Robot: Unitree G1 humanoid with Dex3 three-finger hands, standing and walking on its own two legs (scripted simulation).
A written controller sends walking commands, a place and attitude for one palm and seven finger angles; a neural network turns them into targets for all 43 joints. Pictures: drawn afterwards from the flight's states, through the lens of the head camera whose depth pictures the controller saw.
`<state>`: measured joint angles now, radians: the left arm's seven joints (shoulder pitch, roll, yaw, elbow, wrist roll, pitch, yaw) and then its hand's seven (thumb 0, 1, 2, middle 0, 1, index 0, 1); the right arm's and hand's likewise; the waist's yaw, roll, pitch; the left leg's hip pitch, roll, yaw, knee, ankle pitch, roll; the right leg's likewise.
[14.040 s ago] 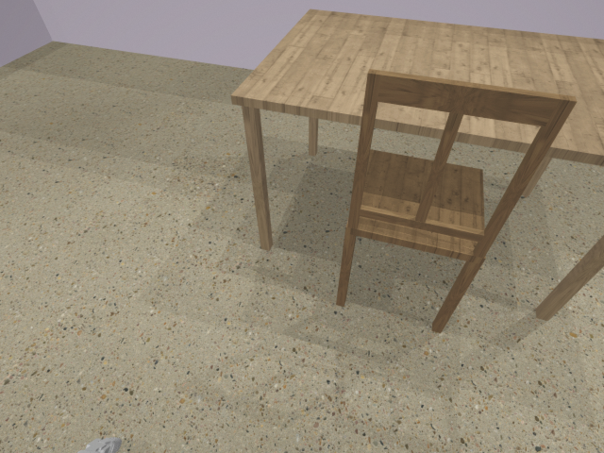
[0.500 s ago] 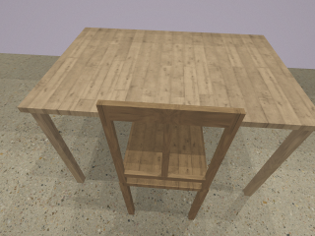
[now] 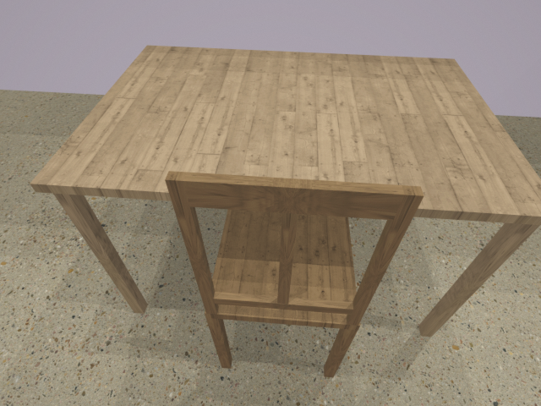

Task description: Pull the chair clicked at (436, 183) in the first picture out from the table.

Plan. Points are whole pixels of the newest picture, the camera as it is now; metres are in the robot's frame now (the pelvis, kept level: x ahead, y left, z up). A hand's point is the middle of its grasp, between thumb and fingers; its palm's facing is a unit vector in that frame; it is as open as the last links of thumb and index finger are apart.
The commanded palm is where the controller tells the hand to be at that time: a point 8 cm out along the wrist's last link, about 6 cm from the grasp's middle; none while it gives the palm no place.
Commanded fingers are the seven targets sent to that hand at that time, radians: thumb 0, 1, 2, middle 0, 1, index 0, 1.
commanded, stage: look again from close up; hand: left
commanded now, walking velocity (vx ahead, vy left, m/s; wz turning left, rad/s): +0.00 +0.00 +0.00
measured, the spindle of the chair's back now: (286, 262) +0.40 +0.00 -0.08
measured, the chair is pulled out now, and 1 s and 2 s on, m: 0.00 0.00 0.00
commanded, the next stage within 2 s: raise the hand toward the chair's back in 0.06 s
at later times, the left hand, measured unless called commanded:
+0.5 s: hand (180, 362) +0.19 +0.15 -0.03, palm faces -0.03 -1.00 +0.01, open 8.5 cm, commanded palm +0.12 +0.22 -0.07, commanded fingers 0.00 0.48 0.72 -0.16 -0.23 -0.16 -0.23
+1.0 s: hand (162, 376) +0.18 +0.18 -0.07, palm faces -0.04 -1.00 -0.05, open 12.9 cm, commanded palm +0.14 +0.24 -0.06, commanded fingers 0.00 -0.10 0.47 -0.10 -0.14 -0.10 -0.14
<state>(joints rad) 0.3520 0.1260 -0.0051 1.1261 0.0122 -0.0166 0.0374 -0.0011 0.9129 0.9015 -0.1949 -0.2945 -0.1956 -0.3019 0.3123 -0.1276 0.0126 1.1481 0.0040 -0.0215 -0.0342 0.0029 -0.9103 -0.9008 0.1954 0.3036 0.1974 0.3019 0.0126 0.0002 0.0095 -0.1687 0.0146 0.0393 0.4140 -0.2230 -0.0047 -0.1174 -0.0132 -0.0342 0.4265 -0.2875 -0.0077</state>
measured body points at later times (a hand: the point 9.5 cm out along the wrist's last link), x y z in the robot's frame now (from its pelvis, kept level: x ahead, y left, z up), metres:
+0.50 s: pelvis -0.04 -0.01 -0.07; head +0.01 +0.00 +0.38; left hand +0.19 +0.20 -0.03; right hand +0.16 -0.29 -0.12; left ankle +0.00 +0.12 -0.74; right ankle -0.03 -0.11 -0.74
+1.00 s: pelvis -0.04 +0.00 -0.10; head +0.05 -0.01 +0.34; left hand +0.17 +0.24 -0.06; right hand +0.13 -0.23 -0.21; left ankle +0.00 +0.12 -0.74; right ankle -0.04 -0.11 -0.74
